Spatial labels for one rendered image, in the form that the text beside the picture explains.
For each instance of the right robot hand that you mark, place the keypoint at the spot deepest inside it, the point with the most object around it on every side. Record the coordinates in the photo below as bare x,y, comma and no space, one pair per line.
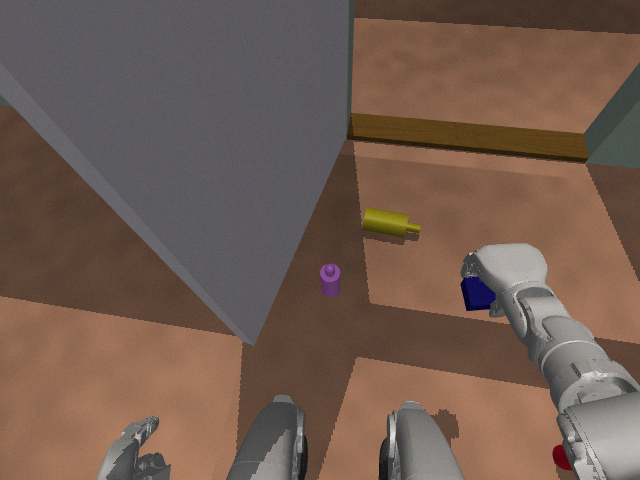
503,266

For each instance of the right robot arm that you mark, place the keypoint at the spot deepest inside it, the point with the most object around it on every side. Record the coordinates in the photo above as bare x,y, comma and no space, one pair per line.
598,401

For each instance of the left robot hand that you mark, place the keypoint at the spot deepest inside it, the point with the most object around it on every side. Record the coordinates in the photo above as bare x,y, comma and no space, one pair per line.
121,460

